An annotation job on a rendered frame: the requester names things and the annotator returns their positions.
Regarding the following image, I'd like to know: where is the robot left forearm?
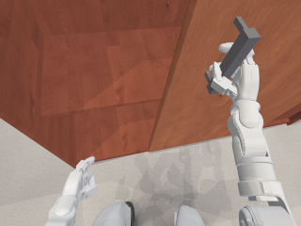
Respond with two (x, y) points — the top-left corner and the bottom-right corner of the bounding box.
(44, 195), (78, 226)

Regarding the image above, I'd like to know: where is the handle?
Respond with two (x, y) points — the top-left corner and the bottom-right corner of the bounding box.
(204, 16), (261, 95)

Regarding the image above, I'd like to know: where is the robot right upper arm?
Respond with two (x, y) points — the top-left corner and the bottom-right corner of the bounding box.
(239, 205), (294, 226)

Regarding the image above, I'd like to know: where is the robot left hand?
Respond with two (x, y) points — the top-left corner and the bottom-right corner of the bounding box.
(61, 156), (97, 202)

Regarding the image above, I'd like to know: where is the robot right forearm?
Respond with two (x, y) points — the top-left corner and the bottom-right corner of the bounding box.
(227, 99), (296, 226)

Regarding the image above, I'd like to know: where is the robot left foot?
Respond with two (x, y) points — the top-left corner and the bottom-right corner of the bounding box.
(125, 202), (135, 226)

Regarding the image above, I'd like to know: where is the robot left thigh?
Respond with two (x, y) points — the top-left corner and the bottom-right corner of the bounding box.
(92, 202), (132, 226)

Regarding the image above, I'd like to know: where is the wardrobe door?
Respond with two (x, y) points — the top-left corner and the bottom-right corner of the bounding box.
(272, 103), (301, 121)
(148, 0), (301, 153)

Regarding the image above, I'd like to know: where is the robot right hand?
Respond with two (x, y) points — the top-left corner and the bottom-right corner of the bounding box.
(209, 42), (260, 104)

